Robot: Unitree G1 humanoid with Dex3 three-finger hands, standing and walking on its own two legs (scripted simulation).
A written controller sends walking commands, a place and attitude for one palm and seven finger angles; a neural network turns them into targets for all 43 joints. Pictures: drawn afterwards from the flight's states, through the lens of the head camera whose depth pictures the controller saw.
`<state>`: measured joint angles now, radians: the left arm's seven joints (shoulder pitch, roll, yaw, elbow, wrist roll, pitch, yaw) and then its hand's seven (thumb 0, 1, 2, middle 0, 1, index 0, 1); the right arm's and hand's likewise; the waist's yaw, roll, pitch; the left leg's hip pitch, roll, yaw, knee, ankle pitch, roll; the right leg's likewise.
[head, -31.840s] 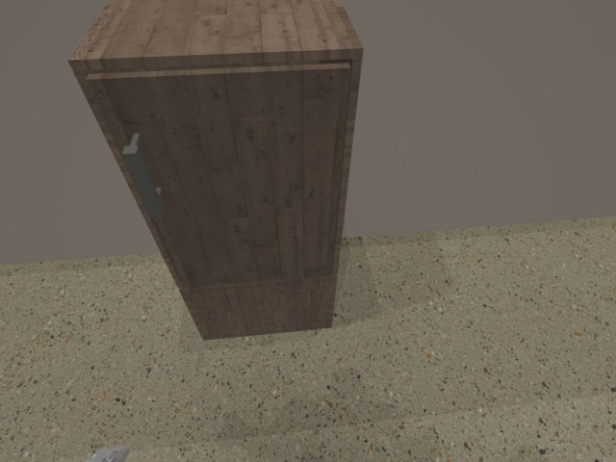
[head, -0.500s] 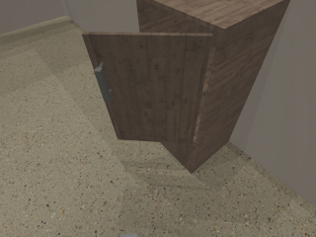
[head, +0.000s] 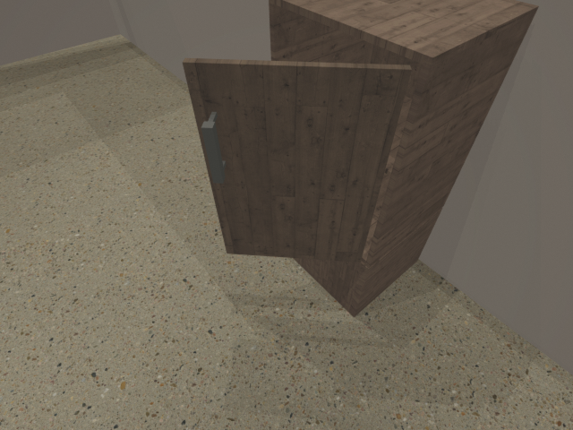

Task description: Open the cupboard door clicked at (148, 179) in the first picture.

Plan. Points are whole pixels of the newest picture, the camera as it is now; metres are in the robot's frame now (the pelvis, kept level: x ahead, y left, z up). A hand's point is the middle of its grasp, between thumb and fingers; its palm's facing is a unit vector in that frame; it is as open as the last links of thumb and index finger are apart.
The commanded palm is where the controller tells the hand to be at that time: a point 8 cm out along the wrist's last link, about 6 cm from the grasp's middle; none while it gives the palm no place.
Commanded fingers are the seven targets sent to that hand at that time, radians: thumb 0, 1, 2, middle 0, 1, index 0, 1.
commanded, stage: come to a stop and stand still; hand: left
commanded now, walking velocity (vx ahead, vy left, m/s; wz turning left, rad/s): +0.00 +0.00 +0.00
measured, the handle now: (216, 148) +0.64 +0.19 +0.03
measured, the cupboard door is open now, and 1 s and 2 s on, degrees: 45 45 45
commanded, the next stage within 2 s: look again from close up in 1.40 s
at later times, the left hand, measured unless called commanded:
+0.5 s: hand out of the picture +0.08 +0.20 -0.16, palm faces -0.04 -0.97 -0.26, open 7.4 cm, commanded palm none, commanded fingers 0.00 0.90 0.90 -0.20 -0.30 -0.20 -0.30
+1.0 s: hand out of the picture +0.10 +0.16 -0.15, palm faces -0.02 -0.96 -0.27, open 7.4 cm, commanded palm none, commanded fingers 0.00 0.90 0.90 -0.20 -0.30 -0.20 -0.30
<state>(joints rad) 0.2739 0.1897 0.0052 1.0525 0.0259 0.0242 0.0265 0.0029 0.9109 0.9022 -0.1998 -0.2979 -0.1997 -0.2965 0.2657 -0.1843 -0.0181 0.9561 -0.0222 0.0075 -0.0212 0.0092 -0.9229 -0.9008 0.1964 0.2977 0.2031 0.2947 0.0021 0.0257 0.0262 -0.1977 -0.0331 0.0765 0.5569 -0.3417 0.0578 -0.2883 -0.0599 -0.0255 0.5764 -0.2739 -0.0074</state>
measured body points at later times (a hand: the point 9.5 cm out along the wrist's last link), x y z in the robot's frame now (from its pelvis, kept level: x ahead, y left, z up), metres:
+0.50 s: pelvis +0.02 +0.00 +0.01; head +0.05 -0.01 +0.45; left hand +0.08 +0.25 -0.14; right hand +0.04 -0.25 -0.15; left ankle -0.02 +0.08 -0.73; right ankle +0.03 -0.14 -0.73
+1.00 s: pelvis +0.04 -0.05 +0.01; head +0.06 -0.06 +0.46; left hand +0.10 +0.21 -0.13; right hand +0.09 -0.31 -0.15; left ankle -0.02 +0.08 -0.73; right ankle +0.03 -0.15 -0.73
